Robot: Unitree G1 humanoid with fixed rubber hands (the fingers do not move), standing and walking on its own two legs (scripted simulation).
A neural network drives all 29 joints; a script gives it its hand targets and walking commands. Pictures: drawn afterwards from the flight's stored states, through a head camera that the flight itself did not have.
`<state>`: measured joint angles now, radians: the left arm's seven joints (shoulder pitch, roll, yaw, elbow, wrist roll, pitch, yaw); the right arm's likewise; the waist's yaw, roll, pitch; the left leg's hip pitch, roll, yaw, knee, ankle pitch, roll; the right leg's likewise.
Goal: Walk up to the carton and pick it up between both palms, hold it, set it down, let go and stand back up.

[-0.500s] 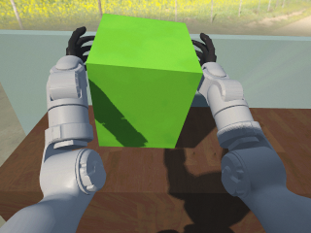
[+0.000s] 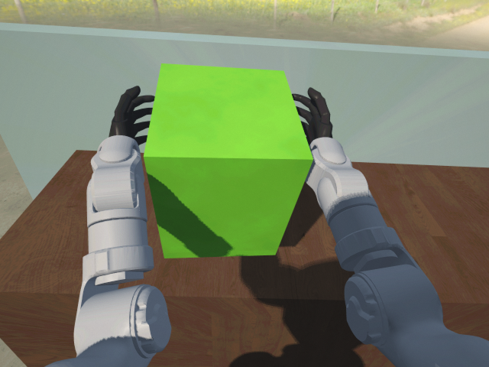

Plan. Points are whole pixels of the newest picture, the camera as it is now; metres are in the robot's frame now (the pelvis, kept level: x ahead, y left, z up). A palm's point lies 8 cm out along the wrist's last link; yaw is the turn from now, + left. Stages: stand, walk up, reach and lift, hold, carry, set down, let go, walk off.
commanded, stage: set down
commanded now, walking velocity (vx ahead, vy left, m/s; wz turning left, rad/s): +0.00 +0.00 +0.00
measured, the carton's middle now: (222, 166) +0.41 +0.03 +0.18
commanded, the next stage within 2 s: none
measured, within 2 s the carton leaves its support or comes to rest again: neither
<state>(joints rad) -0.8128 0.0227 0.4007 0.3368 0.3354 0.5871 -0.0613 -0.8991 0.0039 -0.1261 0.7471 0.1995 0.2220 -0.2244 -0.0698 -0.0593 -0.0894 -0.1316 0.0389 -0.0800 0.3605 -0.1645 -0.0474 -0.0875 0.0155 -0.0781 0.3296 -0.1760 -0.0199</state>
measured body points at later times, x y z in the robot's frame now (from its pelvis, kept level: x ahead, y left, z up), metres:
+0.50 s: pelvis +0.01 +0.00 +0.00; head -0.04 +0.03 +0.45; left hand +0.42 +0.15 +0.22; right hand +0.41 -0.14 +0.23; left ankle +0.03 +0.15 -0.75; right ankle +0.01 -0.10 -0.75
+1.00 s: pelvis +0.01 +0.00 +0.00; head -0.02 +0.02 +0.45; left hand +0.42 +0.14 +0.18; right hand +0.42 -0.16 +0.19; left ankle +0.03 +0.15 -0.75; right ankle +0.01 -0.10 -0.75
